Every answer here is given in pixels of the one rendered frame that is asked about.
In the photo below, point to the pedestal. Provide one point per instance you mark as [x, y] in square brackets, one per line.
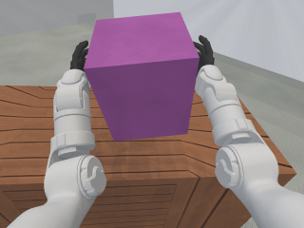
[159, 182]

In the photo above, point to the robot left hand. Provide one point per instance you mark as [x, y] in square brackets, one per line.
[78, 56]

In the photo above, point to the left robot upper arm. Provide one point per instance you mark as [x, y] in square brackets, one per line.
[71, 187]

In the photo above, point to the robot right forearm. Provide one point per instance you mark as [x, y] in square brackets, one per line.
[230, 125]

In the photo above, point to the robot right hand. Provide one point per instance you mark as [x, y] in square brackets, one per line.
[206, 53]

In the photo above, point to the robot left forearm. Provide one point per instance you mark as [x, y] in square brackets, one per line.
[73, 136]

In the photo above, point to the right robot upper arm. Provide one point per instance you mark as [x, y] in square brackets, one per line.
[250, 170]

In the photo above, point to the carton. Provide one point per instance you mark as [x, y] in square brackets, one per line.
[143, 71]

